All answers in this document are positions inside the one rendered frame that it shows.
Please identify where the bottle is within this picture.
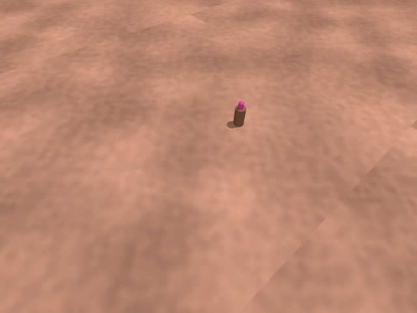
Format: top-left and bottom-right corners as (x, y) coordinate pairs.
(233, 101), (246, 127)

